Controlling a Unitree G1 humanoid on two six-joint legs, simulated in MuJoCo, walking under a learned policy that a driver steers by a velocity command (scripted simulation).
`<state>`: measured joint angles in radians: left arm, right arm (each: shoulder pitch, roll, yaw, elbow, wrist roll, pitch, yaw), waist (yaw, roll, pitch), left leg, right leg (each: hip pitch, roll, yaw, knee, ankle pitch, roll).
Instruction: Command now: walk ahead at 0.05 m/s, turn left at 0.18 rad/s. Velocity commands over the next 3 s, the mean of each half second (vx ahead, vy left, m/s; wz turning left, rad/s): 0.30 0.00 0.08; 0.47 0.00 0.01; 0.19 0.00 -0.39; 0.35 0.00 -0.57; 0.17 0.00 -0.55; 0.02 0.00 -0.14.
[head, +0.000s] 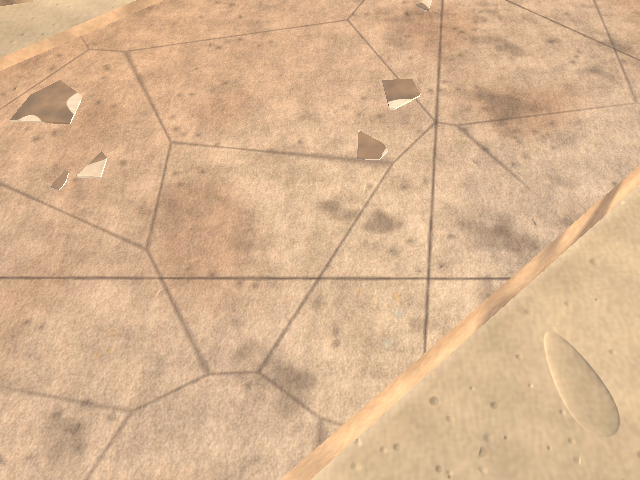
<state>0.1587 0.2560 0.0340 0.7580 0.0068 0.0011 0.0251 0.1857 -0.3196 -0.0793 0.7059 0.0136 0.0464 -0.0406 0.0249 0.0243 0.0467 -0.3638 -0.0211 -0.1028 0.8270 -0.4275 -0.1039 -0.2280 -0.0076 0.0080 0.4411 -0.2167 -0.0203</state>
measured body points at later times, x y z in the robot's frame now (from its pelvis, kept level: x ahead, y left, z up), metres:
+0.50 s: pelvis +0.10 -0.02 +0.00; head +0.11 -0.04 +0.45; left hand +0.18 +0.26 -0.11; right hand +0.14 -0.29 -0.15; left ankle +0.02 +0.12 -0.69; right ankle +0.11 -0.10 -0.74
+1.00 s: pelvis +0.36 +0.02 -0.01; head +0.37 +0.05 +0.43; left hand +0.37 +0.27 -0.17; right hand +0.44 -0.23 -0.14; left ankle +0.33 +0.09 -0.74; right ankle +0.22 -0.11 -0.61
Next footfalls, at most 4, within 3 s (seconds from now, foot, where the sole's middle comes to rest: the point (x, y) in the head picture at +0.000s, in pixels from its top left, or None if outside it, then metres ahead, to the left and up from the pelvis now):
0.10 left None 0.02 0.14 -0.78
0.40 right None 0.15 -0.10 -0.78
0.76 left None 0.37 0.09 -0.78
1.32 right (367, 354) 0.69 -0.02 -0.65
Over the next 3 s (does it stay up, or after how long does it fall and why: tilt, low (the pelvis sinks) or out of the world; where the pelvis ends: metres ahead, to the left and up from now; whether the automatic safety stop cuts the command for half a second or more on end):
stays up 0.98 -0.06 0.12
